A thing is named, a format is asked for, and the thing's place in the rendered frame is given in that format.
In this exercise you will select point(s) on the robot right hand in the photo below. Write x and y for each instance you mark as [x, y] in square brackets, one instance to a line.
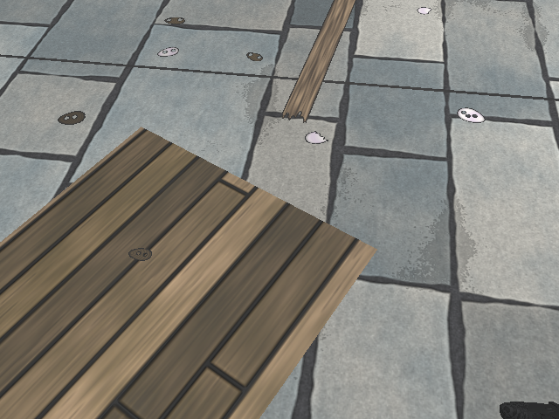
[529, 410]

